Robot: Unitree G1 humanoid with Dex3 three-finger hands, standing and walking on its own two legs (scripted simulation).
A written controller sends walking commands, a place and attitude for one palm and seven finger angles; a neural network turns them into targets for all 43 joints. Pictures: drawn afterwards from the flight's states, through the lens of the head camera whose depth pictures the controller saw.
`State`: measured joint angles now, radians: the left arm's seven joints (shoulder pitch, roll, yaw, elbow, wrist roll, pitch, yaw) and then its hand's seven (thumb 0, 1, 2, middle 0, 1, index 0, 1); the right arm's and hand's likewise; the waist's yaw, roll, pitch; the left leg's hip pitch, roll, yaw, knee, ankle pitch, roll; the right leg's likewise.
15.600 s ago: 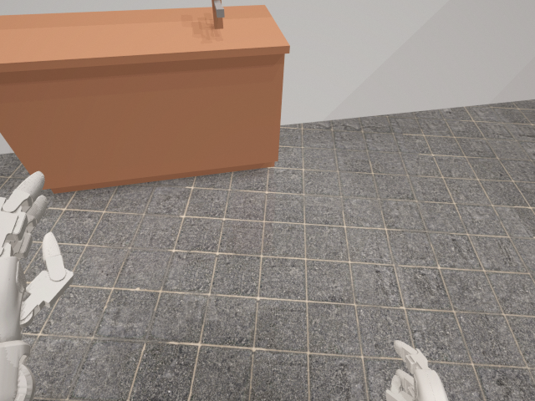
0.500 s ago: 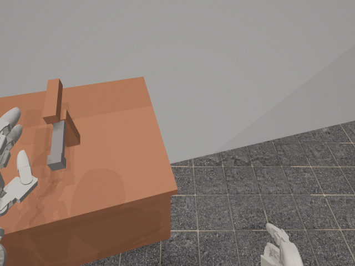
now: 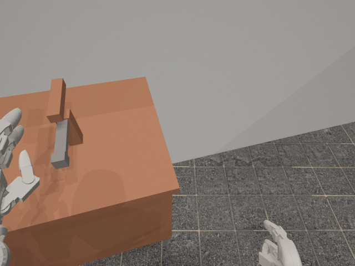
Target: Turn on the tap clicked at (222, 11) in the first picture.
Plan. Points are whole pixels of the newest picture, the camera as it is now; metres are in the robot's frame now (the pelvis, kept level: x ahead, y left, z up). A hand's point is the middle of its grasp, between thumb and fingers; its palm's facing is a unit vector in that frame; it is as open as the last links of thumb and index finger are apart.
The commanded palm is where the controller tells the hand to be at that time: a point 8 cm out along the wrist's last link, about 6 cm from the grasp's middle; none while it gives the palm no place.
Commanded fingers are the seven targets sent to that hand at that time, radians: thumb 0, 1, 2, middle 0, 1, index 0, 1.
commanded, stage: come to a stop and stand still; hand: left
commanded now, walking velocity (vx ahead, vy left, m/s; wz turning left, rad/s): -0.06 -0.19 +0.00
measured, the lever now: (60, 160) +0.32 +0.29 +0.06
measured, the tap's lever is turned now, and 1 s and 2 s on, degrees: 0 0 0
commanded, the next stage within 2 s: look again from close up in 1.10 s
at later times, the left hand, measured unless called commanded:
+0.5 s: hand (23, 186) +0.21 +0.26 +0.16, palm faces +0.27 -0.86 -0.42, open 7.4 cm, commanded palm +0.15 +0.30 +0.18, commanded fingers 0.00 0.90 0.90 -0.20 -0.30 -0.20 -0.30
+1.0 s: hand out of the picture +0.22 +0.33 +0.17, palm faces +0.40 -0.85 -0.33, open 7.4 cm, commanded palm +0.16 +0.36 +0.18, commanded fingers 0.00 0.90 0.90 -0.20 -0.30 -0.20 -0.30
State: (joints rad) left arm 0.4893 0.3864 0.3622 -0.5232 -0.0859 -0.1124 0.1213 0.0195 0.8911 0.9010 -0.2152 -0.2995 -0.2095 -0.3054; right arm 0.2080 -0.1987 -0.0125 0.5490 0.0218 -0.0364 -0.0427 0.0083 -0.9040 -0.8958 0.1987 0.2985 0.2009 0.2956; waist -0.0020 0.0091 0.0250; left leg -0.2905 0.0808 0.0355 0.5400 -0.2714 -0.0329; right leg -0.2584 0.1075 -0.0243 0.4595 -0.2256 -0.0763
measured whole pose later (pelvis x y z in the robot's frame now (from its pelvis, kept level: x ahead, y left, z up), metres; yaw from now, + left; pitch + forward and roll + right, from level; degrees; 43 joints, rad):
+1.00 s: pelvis +0.00 +0.08 +0.00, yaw +0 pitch -1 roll -1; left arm 0.39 0.36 0.36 -0.45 -0.04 -0.22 0.10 0.02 0.89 0.90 -0.21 -0.30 -0.21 -0.31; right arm 0.19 -0.18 0.03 0.56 0.01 -0.14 -0.02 0.01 -0.90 -0.90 0.20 0.30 0.20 0.30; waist 0.04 -0.03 0.04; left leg -0.20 -0.04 0.07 0.46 -0.25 0.08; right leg -0.18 0.00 0.03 0.41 -0.20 0.03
